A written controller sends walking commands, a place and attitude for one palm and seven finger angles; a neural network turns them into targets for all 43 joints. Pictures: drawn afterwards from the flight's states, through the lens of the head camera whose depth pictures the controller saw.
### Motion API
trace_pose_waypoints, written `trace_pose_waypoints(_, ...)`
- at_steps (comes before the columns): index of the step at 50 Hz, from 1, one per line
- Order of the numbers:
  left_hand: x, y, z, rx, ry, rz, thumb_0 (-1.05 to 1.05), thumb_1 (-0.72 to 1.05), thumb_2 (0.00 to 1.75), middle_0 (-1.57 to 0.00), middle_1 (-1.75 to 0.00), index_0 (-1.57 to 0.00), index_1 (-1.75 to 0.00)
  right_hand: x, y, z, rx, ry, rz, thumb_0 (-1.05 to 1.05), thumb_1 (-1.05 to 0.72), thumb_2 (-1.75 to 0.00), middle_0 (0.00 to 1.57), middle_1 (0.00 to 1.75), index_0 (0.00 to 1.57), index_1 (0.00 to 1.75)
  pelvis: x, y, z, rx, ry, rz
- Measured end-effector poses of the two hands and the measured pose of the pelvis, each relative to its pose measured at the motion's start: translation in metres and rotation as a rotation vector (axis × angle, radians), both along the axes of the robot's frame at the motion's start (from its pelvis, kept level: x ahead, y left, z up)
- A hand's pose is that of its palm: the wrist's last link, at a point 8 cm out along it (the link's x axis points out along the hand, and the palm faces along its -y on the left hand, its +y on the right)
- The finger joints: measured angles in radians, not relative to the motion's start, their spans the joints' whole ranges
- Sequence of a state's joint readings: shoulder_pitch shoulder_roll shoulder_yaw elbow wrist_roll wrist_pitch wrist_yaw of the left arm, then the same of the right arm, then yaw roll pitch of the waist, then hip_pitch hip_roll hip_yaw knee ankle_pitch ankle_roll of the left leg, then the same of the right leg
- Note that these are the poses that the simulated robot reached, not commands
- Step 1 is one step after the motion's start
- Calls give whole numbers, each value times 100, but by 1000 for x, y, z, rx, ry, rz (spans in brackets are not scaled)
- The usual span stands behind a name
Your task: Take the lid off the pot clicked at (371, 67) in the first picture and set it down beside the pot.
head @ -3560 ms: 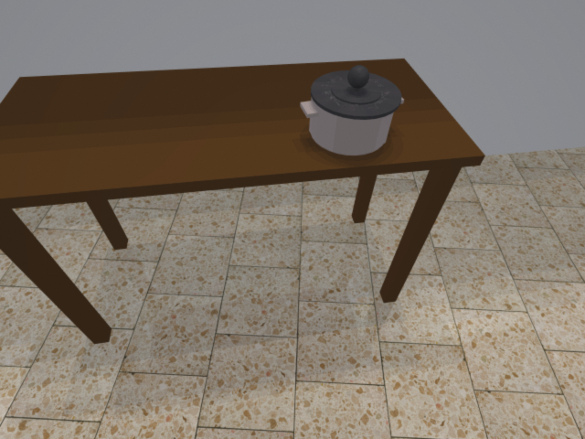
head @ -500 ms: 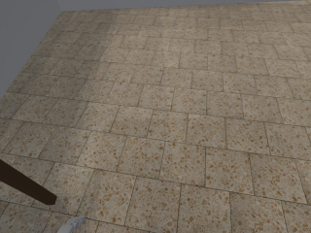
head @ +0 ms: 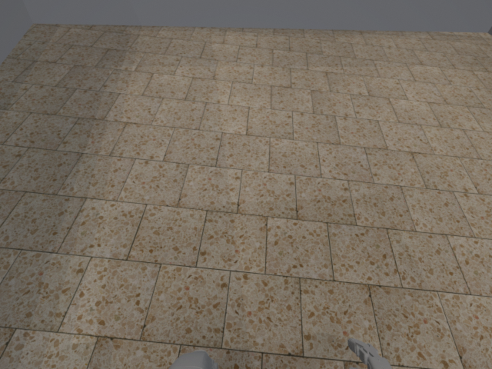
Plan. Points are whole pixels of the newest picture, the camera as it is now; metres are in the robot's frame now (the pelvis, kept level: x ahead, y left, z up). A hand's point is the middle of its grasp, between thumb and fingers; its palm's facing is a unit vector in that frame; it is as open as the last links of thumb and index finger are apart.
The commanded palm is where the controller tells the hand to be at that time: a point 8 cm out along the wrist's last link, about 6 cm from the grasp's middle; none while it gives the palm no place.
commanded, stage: walk to a spot facing it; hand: left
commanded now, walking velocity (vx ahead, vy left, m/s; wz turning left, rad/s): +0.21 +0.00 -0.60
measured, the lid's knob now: out of the picture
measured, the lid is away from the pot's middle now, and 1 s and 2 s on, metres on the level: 0.00 0.00 0.00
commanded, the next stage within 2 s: turn to face it in 0.04 s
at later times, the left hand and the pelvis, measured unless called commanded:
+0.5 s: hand (177, 304) +0.25 +0.16 -0.13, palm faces +0.04 -0.98 -0.19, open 7.4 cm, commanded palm none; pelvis +0.12 -0.01 +0.02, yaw +3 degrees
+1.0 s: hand out of the picture +0.05 +0.23 -0.17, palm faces +0.43 -0.86 -0.27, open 7.4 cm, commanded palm none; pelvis +0.11 +0.00 +0.01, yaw +21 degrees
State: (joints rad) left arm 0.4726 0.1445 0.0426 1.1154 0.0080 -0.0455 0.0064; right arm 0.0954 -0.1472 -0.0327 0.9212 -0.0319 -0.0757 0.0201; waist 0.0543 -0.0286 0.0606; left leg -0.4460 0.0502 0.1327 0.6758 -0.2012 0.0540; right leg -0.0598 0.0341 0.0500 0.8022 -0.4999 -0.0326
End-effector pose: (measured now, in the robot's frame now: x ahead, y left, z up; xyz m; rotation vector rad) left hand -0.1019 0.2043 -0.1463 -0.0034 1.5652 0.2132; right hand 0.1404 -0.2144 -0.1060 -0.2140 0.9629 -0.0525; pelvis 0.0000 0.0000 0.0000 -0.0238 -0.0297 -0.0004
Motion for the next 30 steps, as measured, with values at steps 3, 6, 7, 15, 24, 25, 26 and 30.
trace_pose_waypoints(3,43,19,0,5,-27,-40,0,91,90,-21,-29,-20,-30,-3,8,2,-4,35,-50,0,-91,-90,20,30,20,30,20,9,6,14,-16,-32)
trace_pose_waypoints(6,99,36,8,17,-106,-80,1,91,90,-20,-29,-19,-30,-18,11,6,-6,96,-130,-1,-92,-90,21,30,20,30,38,16,16,20,-17,-60)
trace_pose_waypoints(7,118,40,11,22,-133,-95,0,91,90,-20,-29,-19,-30,-21,7,9,-18,100,-170,-2,-94,-90,21,30,20,30,44,18,19,21,-16,-71)
trace_pose_waypoints(15,248,45,30,54,-318,-189,0,91,90,-20,-29,-19,-30,-65,-1,10,-35,293,-258,-2,-95,-90,20,30,20,30,86,19,31,17,-1,-65)
trace_pose_waypoints(24,333,6,42,85,-452,-184,0,91,90,-20,-29,-19,-30,-92,1,-14,65,535,-255,0,-92,-90,20,30,20,30,119,-10,23,33,26,38)
trace_pose_waypoints(25,337,2,42,94,-467,-177,0,91,90,-20,-29,-19,-30,-90,-2,-19,75,547,-250,0,-92,-90,21,30,20,30,122,-14,19,38,30,48)
trace_pose_waypoints(26,339,-2,44,102,-475,-171,0,91,90,-20,-29,-19,-30,-86,-5,-23,82,556,-242,0,-91,-90,21,30,20,30,124,-18,18,31,30,57)
trace_pose_waypoints(30,327,-10,52,128,-484,-109,0,91,90,-20,-29,-20,-30,-50,-22,-25,72,537,-170,1,-91,-90,21,30,20,30,126,-25,23,34,23,126)
